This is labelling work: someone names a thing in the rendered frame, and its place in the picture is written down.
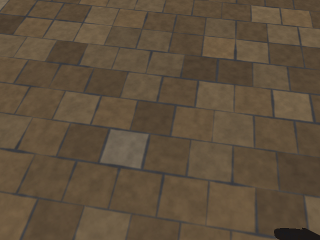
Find robot right hand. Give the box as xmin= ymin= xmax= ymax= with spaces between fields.
xmin=274 ymin=228 xmax=320 ymax=240

